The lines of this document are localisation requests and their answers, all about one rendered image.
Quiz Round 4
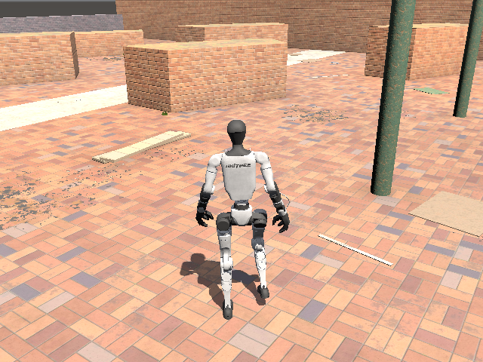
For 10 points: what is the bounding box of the right robot upper arm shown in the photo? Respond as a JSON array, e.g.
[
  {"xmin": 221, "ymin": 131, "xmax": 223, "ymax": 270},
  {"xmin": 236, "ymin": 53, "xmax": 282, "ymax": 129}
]
[{"xmin": 254, "ymin": 152, "xmax": 276, "ymax": 194}]

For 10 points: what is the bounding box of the right robot foot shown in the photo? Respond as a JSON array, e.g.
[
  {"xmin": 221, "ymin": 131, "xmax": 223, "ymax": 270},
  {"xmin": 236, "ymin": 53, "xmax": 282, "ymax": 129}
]
[{"xmin": 257, "ymin": 285, "xmax": 269, "ymax": 299}]

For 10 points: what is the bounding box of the left robot hand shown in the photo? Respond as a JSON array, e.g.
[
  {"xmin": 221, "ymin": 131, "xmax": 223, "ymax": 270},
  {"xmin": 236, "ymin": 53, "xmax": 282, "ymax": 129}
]
[{"xmin": 196, "ymin": 210, "xmax": 214, "ymax": 227}]

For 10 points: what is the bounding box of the left robot upper arm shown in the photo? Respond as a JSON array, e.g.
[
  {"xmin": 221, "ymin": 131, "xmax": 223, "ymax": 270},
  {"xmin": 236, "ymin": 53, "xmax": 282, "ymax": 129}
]
[{"xmin": 203, "ymin": 153, "xmax": 223, "ymax": 195}]

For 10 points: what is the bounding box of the right robot forearm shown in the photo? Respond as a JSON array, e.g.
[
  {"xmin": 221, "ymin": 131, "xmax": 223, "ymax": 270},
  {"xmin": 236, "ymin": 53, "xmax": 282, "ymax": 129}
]
[{"xmin": 269, "ymin": 181, "xmax": 287, "ymax": 216}]

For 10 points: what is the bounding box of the left robot forearm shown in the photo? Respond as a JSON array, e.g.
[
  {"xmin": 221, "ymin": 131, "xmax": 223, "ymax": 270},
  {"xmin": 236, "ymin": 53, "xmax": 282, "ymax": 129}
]
[{"xmin": 197, "ymin": 183, "xmax": 211, "ymax": 213}]

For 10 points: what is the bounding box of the robot right shin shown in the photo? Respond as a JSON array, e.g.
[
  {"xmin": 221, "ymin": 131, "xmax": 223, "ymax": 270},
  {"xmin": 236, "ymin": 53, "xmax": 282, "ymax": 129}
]
[{"xmin": 254, "ymin": 238, "xmax": 266, "ymax": 289}]

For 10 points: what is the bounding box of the right robot hand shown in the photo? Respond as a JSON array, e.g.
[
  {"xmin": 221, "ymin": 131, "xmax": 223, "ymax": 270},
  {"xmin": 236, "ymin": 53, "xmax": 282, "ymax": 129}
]
[{"xmin": 272, "ymin": 213, "xmax": 290, "ymax": 233}]

